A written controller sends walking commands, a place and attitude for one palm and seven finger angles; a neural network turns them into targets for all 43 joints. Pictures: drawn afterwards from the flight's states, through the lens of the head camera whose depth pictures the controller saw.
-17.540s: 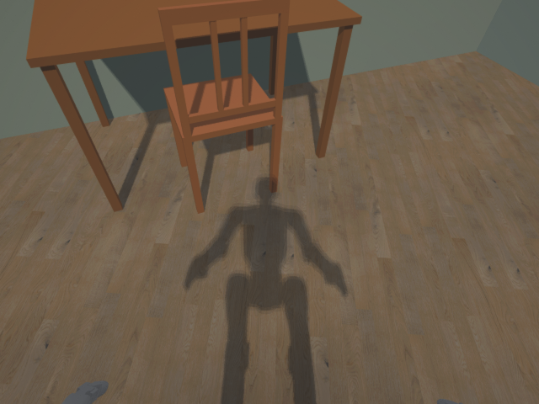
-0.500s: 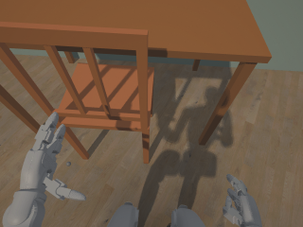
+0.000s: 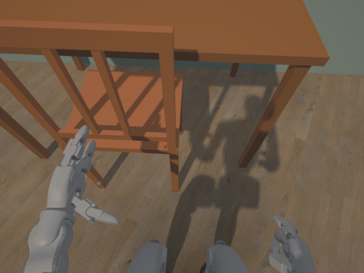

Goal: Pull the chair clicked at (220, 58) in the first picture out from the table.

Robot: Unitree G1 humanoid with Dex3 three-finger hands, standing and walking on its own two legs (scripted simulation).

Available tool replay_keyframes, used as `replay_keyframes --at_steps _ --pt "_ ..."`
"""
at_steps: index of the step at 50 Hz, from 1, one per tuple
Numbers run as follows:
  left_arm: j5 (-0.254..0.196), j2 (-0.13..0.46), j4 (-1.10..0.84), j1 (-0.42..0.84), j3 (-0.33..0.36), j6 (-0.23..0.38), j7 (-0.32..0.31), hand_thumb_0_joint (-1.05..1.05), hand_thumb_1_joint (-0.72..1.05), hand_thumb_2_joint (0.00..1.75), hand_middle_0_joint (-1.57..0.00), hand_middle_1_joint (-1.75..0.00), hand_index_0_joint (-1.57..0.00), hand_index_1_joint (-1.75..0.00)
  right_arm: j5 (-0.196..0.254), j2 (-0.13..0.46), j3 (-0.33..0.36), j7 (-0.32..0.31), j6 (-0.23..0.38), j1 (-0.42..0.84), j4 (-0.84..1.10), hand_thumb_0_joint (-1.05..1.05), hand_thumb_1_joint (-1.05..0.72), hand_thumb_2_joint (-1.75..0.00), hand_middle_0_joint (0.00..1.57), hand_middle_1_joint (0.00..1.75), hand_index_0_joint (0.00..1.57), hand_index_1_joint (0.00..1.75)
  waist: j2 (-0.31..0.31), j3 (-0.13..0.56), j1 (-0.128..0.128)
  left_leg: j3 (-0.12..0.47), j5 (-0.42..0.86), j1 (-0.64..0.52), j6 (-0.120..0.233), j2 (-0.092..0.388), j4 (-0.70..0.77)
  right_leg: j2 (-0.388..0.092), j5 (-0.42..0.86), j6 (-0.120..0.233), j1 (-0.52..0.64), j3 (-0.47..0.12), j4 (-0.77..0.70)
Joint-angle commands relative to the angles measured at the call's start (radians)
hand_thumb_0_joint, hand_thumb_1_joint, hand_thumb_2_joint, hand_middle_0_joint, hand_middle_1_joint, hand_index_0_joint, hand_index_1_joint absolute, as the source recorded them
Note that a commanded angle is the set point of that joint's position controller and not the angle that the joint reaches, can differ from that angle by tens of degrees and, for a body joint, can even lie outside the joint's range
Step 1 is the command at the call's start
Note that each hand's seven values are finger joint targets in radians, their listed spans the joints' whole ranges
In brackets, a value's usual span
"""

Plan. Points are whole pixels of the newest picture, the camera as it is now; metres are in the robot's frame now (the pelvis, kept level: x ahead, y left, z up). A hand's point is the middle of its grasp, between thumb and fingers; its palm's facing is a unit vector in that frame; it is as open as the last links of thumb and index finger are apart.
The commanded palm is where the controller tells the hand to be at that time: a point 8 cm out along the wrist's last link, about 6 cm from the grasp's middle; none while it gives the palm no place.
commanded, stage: aim the fingers beside a spindle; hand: left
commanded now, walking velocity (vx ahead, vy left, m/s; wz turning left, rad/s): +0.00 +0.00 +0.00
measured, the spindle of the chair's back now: (77, 98) +0.51 +0.30 +0.03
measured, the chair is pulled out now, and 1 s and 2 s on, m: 0.00 0.00 0.00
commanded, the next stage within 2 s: push the fingers through the gap in 1.74 s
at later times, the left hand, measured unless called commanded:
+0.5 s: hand (111, 166) +0.33 +0.17 +0.02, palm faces +0.01 -1.00 -0.05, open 16.9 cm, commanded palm +0.31 +0.23 +0.02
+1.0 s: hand (121, 150) +0.37 +0.17 +0.01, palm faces +0.01 -1.00 -0.05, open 16.9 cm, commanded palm +0.34 +0.22 +0.01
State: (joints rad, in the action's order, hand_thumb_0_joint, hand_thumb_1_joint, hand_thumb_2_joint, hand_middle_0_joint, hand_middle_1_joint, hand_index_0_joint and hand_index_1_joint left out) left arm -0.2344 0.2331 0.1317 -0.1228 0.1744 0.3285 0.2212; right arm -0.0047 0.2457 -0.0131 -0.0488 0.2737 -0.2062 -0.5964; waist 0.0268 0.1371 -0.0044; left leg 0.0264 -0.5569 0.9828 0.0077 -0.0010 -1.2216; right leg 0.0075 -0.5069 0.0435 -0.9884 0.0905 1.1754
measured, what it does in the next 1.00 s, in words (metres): stands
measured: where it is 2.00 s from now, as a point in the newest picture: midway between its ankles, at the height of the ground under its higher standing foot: outside the picture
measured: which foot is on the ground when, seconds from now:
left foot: down 0.00-1.00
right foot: down 0.00-1.00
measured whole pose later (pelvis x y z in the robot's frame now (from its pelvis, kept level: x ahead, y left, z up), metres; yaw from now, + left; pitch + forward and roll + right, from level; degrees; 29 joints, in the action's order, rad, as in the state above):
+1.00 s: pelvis -0.02 +0.00 -0.02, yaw -1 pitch +23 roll -1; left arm -0.16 0.24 0.57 0.32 0.23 0.43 0.16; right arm -0.02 0.25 0.00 -0.02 0.18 -0.23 -0.65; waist 0.02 0.16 -0.05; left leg 0.00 -0.56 1.14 0.01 0.00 -1.31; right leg 0.01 -0.50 0.05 -1.17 0.07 1.28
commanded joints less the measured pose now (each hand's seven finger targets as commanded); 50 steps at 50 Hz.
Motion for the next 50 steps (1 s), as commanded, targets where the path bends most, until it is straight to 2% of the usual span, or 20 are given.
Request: replay_keyframes --at_steps 1,2,3,7,14,15,16,17,19,22,25,26,29,33,37,42,43,46,47,50 --pt "-0.015 0.158 -0.205 0.161 0.094 0.096 -0.014 0.00 -0.50 0.30 -0.06 -0.08 -0.06 -0.08 0.003 0.138 0.059 -0.008 0.055 0.013 0.122 0.00 -0.90 -0.90 0.20 0.30 0.20 0.30 -0.002 0.334 -0.001 0.020 0.292 -0.136 0.000 -0.008 0.160 0.005 0.250 -0.022 0.248 -0.074 -0.137" --pt "-0.010 0.129 -0.196 0.170 0.063 0.102 -0.016 0.00 -0.50 0.30 -0.06 -0.08 -0.06 -0.08 0.004 0.134 0.057 -0.006 0.054 0.018 0.123 0.00 -0.90 -0.90 0.20 0.30 0.20 0.30 0.002 0.323 -0.006 0.020 0.288 -0.139 0.000 -0.010 0.161 0.005 0.244 -0.021 0.235 -0.071 -0.135" --pt "-0.006 0.152 -0.182 0.185 0.084 0.106 -0.024 0.00 -0.50 0.30 -0.06 -0.08 -0.06 -0.08 0.003 0.138 0.059 -0.006 0.052 0.017 0.119 0.00 -0.90 -0.90 0.20 0.30 0.20 0.30 0.004 0.320 -0.008 0.019 0.280 -0.129 0.002 -0.009 0.155 0.006 0.232 -0.022 0.221 -0.072 -0.132" --pt "0.007 0.141 -0.103 0.257 0.069 0.102 -0.027 0.00 -0.50 0.30 -0.06 -0.08 -0.06 -0.08 0.004 0.137 0.057 -0.005 0.043 0.018 0.106 0.00 -0.90 -0.90 0.20 0.30 0.20 0.30 -0.003 0.306 -0.020 0.011 0.224 -0.091 0.003 -0.010 0.145 0.002 0.184 -0.024 0.205 -0.085 -0.139" --pt "0.007 0.135 -0.108 0.319 0.055 0.099 -0.012 0.00 -0.50 0.30 -0.06 -0.08 -0.06 -0.08 0.004 0.135 0.062 -0.003 0.033 0.000 0.108 0.00 -0.90 -0.90 0.20 0.30 0.20 0.30 0.044 0.421 -0.005 0.010 0.327 -0.155 0.000 -0.012 0.137 0.001 0.296 -0.020 0.242 -0.082 -0.113" --pt "0.002 0.145 -0.100 0.322 0.068 0.100 -0.014 0.00 -0.50 0.30 -0.06 -0.08 -0.06 -0.08 0.004 0.137 0.063 -0.001 0.031 -0.004 0.104 0.00 -0.90 -0.90 0.20 0.30 0.20 0.30 0.022 0.424 -0.006 0.012 0.325 -0.149 -0.001 -0.012 0.135 0.001 0.297 -0.021 0.246 -0.082 -0.112" --pt "0.004 0.152 -0.087 0.319 0.079 0.102 -0.017 0.00 -0.50 0.30 -0.06 -0.08 -0.06 -0.08 0.004 0.137 0.063 0.000 0.028 -0.003 0.102 0.00 -0.90 -0.90 0.20 0.30 0.20 0.30 0.024 0.415 0.000 0.012 0.323 -0.140 -0.003 -0.011 0.137 0.002 0.294 -0.020 0.244 -0.082 -0.108" --pt "0.006 0.127 -0.065 0.327 0.056 0.101 -0.019 0.00 -0.50 0.30 -0.06 -0.08 -0.06 -0.08 0.004 0.135 0.062 0.001 0.024 -0.001 0.101 0.00 -0.90 -0.90 0.20 0.30 0.20 0.30 0.000 0.394 -0.013 0.008 0.310 -0.125 0.001 -0.013 0.131 0.002 0.289 -0.023 0.235 -0.083 -0.112" --pt "0.013 0.133 -0.010 0.367 0.067 0.103 -0.029 0.00 -0.50 0.30 -0.06 -0.08 -0.06 -0.08 0.004 0.138 0.060 0.001 0.019 -0.002 0.091 0.00 -0.90 -0.90 0.20 0.30 0.20 0.30 -0.034 0.352 -0.022 0.013 0.264 -0.083 0.002 -0.011 0.129 0.004 0.245 -0.025 0.210 -0.083 -0.112" --pt "0.023 0.130 0.038 0.424 0.062 0.110 -0.035 0.00 -0.50 0.30 -0.06 -0.08 -0.06 -0.08 0.004 0.139 0.060 0.002 0.011 0.000 0.086 0.00 -0.90 -0.90 0.20 0.30 0.20 0.30 -0.021 0.324 -0.027 0.006 0.209 -0.050 0.003 -0.015 0.123 -0.001 0.188 -0.024 0.185 -0.093 -0.121" --pt "0.033 0.167 0.079 0.477 0.091 0.122 -0.041 0.00 -0.50 0.30 -0.06 -0.08 -0.06 -0.08 0.006 0.141 0.060 -0.001 0.004 -0.003 0.082 0.00 -0.90 -0.90 0.20 0.30 0.20 0.30 -0.028 0.333 -0.026 0.001 0.192 -0.033 0.006 -0.014 0.113 -0.002 0.165 -0.023 0.179 -0.106 -0.123" --pt "0.035 0.145 0.065 0.523 0.065 0.132 -0.040 0.00 -0.50 0.30 -0.06 -0.08 -0.06 -0.08 0.004 0.139 0.059 -0.001 0.004 -0.003 0.082 0.00 -0.90 -0.90 0.20 0.30 0.20 0.30 -0.011 0.353 -0.033 0.002 0.202 -0.044 0.007 -0.016 0.109 -0.002 0.179 -0.023 0.177 -0.106 -0.116" --pt "0.036 0.165 0.066 0.551 0.080 0.148 -0.043 0.00 -0.50 0.30 -0.06 -0.08 -0.06 -0.08 0.001 0.140 0.062 0.001 0.003 -0.012 0.079 0.00 -0.90 -0.90 0.20 0.30 0.20 0.30 0.013 0.414 -0.024 0.003 0.236 -0.069 0.006 -0.016 0.102 0.000 0.214 -0.021 0.189 -0.106 -0.101" --pt "0.043 0.187 0.127 0.631 0.092 0.156 -0.044 0.00 -0.50 0.30 -0.06 -0.08 -0.06 -0.08 0.001 0.145 0.061 0.000 -0.002 -0.025 0.062 0.00 -0.90 -0.90 0.20 0.30 0.20 0.30 0.018 0.415 -0.037 0.004 0.215 -0.040 0.006 -0.016 0.092 0.000 0.194 -0.019 0.173 -0.111 -0.094" --pt "0.048 0.160 0.218 0.646 0.077 0.143 -0.048 0.00 -0.50 0.30 -0.06 -0.08 -0.06 -0.08 0.003 0.146 0.061 0.004 -0.014 -0.031 0.057 0.00 -0.90 -0.90 0.20 0.30 0.20 0.30 -0.010 0.408 -0.043 0.001 0.184 -0.015 0.006 -0.018 0.088 -0.003 0.168 -0.022 0.158 -0.112 -0.097" --pt "0.055 0.179 0.264 0.730 0.095 0.151 -0.055 0.00 -0.50 0.30 -0.06 -0.08 -0.06 -0.08 0.001 0.148 0.063 0.007 -0.029 -0.050 0.052 0.00 -0.90 -0.90 0.20 0.30 0.20 0.30 -0.014 0.429 -0.048 0.000 0.212 -0.008 0.006 -0.018 0.076 -0.002 0.208 -0.022 0.151 -0.109 -0.078" --pt "0.057 0.185 0.249 0.745 0.100 0.161 -0.059 0.00 -0.50 0.30 -0.06 -0.08 -0.06 -0.08 -0.002 0.152 0.065 0.008 -0.028 -0.053 0.054 0.00 -0.90 -0.90 0.20 0.30 0.20 0.30 -0.002 0.460 -0.046 0.002 0.226 -0.020 0.006 -0.018 0.071 0.001 0.218 -0.021 0.149 -0.108 -0.069" --pt "0.054 0.208 0.208 0.702 0.130 0.183 -0.067 0.00 -0.50 0.30 -0.06 -0.08 -0.06 -0.08 -0.004 0.150 0.070 0.016 -0.036 -0.056 0.063 0.00 -0.90 -0.90 0.20 0.30 0.20 0.30 0.013 0.522 -0.020 -0.001 0.276 -0.066 0.002 -0.019 0.079 0.003 0.269 -0.018 0.187 -0.106 -0.063" --pt "0.055 0.189 0.195 0.686 0.109 0.186 -0.066 0.00 -0.50 0.30 -0.06 -0.08 -0.06 -0.08 -0.005 0.148 0.070 0.021 -0.040 -0.055 0.068 0.00 -0.90 -0.90 0.20 0.30 0.20 0.30 0.015 0.534 -0.020 -0.004 0.283 -0.072 0.002 -0.021 0.082 0.004 0.281 -0.019 0.201 -0.107 -0.065" --pt "0.055 0.197 0.247 0.624 0.128 0.172 -0.066 0.00 -0.50 0.30 -0.06 -0.08 -0.06 -0.08 0.000 0.150 0.069 0.024 -0.056 -0.057 0.067 0.00 -0.90 -0.90 0.20 0.30 0.20 0.30 -0.030 0.474 -0.026 -0.008 0.255 -0.028 0.005 -0.018 0.087 0.007 0.263 -0.023 0.202 -0.107 -0.077"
